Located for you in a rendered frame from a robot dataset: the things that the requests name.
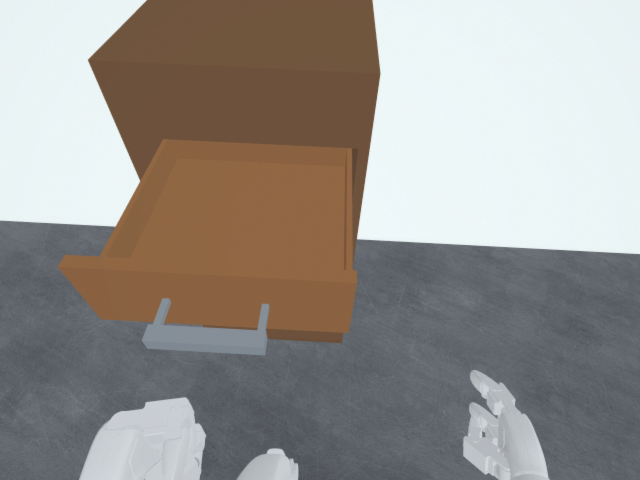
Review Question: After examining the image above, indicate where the drawer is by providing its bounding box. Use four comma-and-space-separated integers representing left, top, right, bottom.
58, 139, 357, 333

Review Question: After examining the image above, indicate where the right robot hand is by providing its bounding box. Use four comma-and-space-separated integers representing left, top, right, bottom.
463, 370, 549, 480

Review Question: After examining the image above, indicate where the left robot hand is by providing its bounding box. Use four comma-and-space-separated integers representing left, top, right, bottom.
79, 397, 206, 480

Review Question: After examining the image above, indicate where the left robot thigh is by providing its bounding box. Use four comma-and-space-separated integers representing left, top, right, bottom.
236, 454, 298, 480

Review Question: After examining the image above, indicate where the cabinet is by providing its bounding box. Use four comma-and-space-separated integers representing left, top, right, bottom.
88, 0, 380, 343

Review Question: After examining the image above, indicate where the handle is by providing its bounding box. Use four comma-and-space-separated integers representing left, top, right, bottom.
142, 298, 269, 355

